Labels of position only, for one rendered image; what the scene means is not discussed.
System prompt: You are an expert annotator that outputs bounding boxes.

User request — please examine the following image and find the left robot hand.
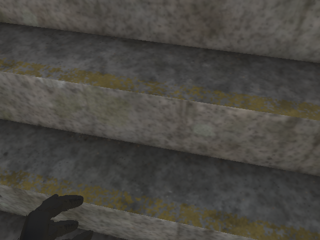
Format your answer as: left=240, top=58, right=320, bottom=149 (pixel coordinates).
left=18, top=194, right=94, bottom=240

